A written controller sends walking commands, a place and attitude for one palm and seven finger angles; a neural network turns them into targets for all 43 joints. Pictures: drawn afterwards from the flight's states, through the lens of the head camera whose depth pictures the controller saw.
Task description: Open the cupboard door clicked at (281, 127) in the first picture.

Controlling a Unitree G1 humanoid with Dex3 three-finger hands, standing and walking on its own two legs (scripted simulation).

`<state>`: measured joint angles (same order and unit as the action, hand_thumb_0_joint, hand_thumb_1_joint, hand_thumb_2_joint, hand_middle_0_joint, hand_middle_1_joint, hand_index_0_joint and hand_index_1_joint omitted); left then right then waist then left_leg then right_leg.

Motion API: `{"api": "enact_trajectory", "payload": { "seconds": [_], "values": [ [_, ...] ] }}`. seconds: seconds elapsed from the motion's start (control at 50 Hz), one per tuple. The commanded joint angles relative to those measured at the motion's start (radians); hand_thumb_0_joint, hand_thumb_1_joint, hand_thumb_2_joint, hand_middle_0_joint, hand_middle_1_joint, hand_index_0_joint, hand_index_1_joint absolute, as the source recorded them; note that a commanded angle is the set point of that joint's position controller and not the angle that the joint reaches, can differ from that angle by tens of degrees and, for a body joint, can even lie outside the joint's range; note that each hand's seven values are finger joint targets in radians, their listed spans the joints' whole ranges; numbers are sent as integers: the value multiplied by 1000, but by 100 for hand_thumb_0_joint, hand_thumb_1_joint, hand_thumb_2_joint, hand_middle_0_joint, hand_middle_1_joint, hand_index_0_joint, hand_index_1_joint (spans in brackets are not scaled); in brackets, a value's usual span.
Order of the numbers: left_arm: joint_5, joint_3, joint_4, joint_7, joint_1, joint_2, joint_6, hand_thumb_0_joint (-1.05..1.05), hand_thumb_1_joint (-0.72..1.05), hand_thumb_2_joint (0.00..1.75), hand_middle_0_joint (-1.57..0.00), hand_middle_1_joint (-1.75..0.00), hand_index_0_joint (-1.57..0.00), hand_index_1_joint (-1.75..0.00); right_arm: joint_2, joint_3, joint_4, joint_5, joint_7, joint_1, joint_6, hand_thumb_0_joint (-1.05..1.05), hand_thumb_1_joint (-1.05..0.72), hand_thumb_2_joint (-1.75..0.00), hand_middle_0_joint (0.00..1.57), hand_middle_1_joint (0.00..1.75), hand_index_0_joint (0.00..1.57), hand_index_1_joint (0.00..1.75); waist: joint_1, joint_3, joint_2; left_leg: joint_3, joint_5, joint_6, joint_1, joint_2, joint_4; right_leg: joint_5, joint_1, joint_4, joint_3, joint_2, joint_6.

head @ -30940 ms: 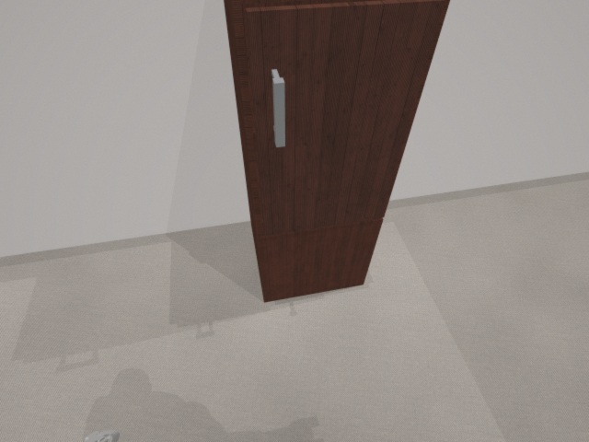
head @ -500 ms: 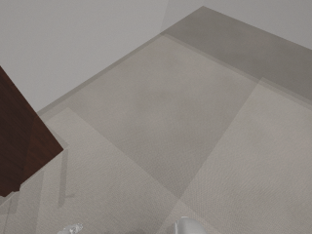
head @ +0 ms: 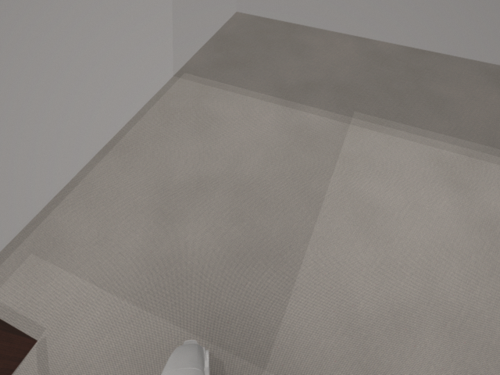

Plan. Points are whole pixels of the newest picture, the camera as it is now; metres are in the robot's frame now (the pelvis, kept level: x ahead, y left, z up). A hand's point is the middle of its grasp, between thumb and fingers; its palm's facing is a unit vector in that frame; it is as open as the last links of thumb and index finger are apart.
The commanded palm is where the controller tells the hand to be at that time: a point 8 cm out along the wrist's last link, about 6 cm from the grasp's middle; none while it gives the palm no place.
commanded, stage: walk to a spot facing it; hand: left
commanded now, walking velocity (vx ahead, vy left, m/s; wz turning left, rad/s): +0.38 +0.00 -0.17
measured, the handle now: out of the picture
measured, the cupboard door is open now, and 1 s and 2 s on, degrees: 50 50 50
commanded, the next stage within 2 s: turn to face it in 0.92 s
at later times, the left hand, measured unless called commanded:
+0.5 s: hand (170, 265) +0.34 +0.19 -0.17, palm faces -0.11 -0.98 -0.16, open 7.3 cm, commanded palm none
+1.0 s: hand (208, 203) +0.52 +0.13 -0.19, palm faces -0.08 -0.98 -0.16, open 7.2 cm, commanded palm none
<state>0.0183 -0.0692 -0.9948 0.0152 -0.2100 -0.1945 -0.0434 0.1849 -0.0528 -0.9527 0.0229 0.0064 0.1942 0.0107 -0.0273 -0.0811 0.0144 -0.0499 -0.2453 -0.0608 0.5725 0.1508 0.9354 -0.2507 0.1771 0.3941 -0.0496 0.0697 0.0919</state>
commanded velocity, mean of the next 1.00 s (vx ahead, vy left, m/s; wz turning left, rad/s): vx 0.35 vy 0.00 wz -0.08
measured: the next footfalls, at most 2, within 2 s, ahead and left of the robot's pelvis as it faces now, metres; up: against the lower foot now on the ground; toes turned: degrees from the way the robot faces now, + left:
left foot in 0.20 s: +0.24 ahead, +0.13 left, +0.00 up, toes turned +3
right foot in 0.62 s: +0.43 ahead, -0.15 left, +0.00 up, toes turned -17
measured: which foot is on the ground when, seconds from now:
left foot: up 0.00-0.18, down 0.20-0.62, up 0.64-1.00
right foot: down 0.00-0.20, up 0.22-0.60, down 0.62-1.00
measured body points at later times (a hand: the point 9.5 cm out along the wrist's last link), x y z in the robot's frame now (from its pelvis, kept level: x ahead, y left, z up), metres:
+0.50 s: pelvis +0.25 +0.02 +0.00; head +0.29 +0.02 +0.45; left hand +0.35 +0.24 -0.15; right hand +0.20 -0.22 -0.15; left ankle +0.20 +0.13 -0.74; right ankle +0.33 -0.14 -0.69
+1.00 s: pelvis +0.51 -0.05 -0.01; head +0.54 -0.03 +0.44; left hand +0.53 +0.18 -0.18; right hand +0.55 -0.30 -0.15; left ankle +0.63 +0.05 -0.73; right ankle +0.40 -0.14 -0.74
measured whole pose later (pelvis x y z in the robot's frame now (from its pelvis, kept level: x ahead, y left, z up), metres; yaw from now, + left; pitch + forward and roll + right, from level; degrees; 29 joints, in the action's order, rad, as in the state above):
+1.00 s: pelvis +0.51 -0.05 -0.01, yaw -8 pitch +0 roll -2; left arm 0.02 -0.05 -1.11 0.01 -0.32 -0.18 -0.07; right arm 0.19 -0.06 -1.02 0.02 0.02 0.18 0.04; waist 0.00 -0.05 -0.01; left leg -0.13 -0.19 -0.01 0.45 0.10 0.59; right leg -0.38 0.02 0.41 -0.15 -0.01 0.00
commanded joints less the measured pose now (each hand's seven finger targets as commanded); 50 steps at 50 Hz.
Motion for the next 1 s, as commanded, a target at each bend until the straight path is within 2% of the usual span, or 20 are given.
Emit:
{"api": "enact_trajectory", "payload": {
  "seconds": [0.0,0.08,0.14,0.16,0.18,0.2,0.26,0.3,0.36,0.5,0.54,0.56,0.58,0.6,0.62,0.66,0.72,0.92,0.96,0.98],
  "values": [
    [-4,-23,6,-7,-120,-128,-37,0,90,90,-20,-30,-20,-30,63,-14,79,1,12,-67,22,0,-90,-90,20,30,20,30,50,38,-118,-5,38,4,61,-30,-123,252,-137,-171,238,-280,111],
    [-2,-16,-29,-20,-176,-138,-39,0,90,90,-20,-30,-20,-30,56,-10,102,-4,19,-166,34,0,-90,-90,20,30,20,30,67,25,-118,-25,3,30,-12,-65,-263,460,-206,-110,243,-305,97],
    [-8,-15,-37,-22,-147,-137,-41,0,90,90,-20,-30,-20,-30,91,-18,35,5,1,8,47,0,-90,-90,20,30,20,30,-35,85,-78,-75,77,69,-388,-130,-442,668,-72,122,165,-227,37],
    [-14,-12,-18,-19,-142,-112,-42,0,90,90,-20,-30,-20,-30,166,-34,-12,16,-11,172,53,0,-90,-90,20,30,20,30,-102,174,33,87,96,128,-663,-2,-466,509,130,341,129,-170,-5],
    [-22,-2,-2,-7,-193,-69,-43,0,90,90,-20,-30,-20,-30,274,-56,-41,32,-19,316,57,0,-90,-90,20,30,20,30,-122,314,258,445,126,264,-894,299,-533,-76,361,718,9,-38,-49],
    [-12,-3,20,-9,-130,-89,-51,0,90,90,-20,-30,-20,-30,278,-52,-42,19,-20,322,42,0,-90,-90,20,30,20,30,-121,262,193,554,59,320,-788,381,-629,-303,436,896,67,-43,-40],
    [4,-9,21,8,-25,-63,-26,0,90,90,-20,-30,-20,-30,137,-17,-4,16,-26,152,62,0,-90,-90,20,30,20,30,-34,23,76,338,-10,227,-462,264,-728,-93,511,948,107,-164,-63],
    [8,-3,7,19,-60,-24,-2,0,90,90,-20,-30,-20,-30,117,-6,-21,10,-31,139,79,0,-90,-90,20,30,20,30,10,42,94,153,198,195,-464,199,-726,-46,476,832,84,-175,-81],
    [8,2,10,26,-41,-1,14,0,90,90,-20,-30,-20,-30,122,-7,-47,5,-24,158,76,0,-90,-90,20,30,20,30,26,60,114,-15,228,167,-425,135,-738,22,376,592,21,-182,-88],
    [9,-1,53,35,135,-20,20,0,90,90,-20,-30,-20,-30,132,-4,-100,19,-20,248,57,0,-90,-90,20,30,20,30,2,-43,114,-58,144,162,-413,154,-739,87,257,278,-71,-141,-68],
    [9,-5,35,33,74,-52,10,0,90,90,-20,-30,-20,-30,143,-2,-111,16,-20,259,52,0,-90,-90,20,30,20,30,42,0,79,-81,319,143,-438,140,-604,56,118,202,-105,-95,-41],
    [11,-14,-6,29,-42,-77,1,0,90,90,-20,-30,-20,-30,142,2,-118,10,-20,258,52,0,-90,-90,20,30,20,30,97,61,48,-119,449,118,-408,99,-436,60,-55,157,-109,-71,-18],
    [16,-36,-55,18,-214,-153,-11,0,90,90,-20,-30,-20,-30,121,6,-108,-5,-13,239,57,0,-90,-90,20,30,20,30,174,159,-51,-173,388,80,-217,44,-169,-39,-340,120,60,-198,44],
    [9,-68,-88,2,-360,-269,-12,0,90,90,-20,-30,-20,-30,59,14,-69,-22,-14,251,63,0,-90,-90,20,30,20,30,208,290,-320,-178,-267,33,49,-110,195,-72,-555,-30,532,-497,164],
    [-15,-60,-83,-6,-325,-290,-5,0,90,90,-20,-30,-20,-30,95,4,-46,-19,-12,165,60,0,-90,-90,20,30,20,30,197,231,-244,-38,-362,49,138,-69,363,-113,-453,-136,612,-547,194],
    [-11,-30,-29,-20,-142,-180,-4,0,90,90,-20,-30,-20,-30,86,-5,-45,-11,-12,98,53,0,-90,-90,20,30,20,30,109,94,-169,46,-178,46,126,24,341,-35,-186,-152,393,-467,130],
    [0,-5,-10,-20,-50,-103,-27,0,90,90,-20,-30,-20,-30,23,2,-91,1,-4,183,20,0,-90,-90,20,30,20,30,13,49,-118,5,-119,24,-53,33,123,94,39,-199,162,-386,90],
    [-1,-6,-78,-17,-125,-116,-45,0,90,90,-20,-30,-20,-30,19,-5,-17,-2,25,10,37,0,-90,-90,20,30,20,30,23,-2,-132,-83,53,47,-124,-55,-327,264,-87,-134,37,-339,41],
    [-4,-6,-73,-20,-109,-112,-41,0,90,90,-20,-30,-20,-30,68,-16,-62,4,14,157,48,0,-90,-90,20,30,20,30,-59,55,-25,-90,116,72,-388,-88,-439,400,-13,92,-37,-284,-1],
    [-7,-3,-55,-17,-131,-82,-34,0,90,90,-20,-30,-20,-30,154,-33,-97,16,1,291,54,0,-90,-90,20,30,20,30,-100,151,131,105,146,143,-616,56,-477,249,155,336,-81,-203,-51]
  ]
}}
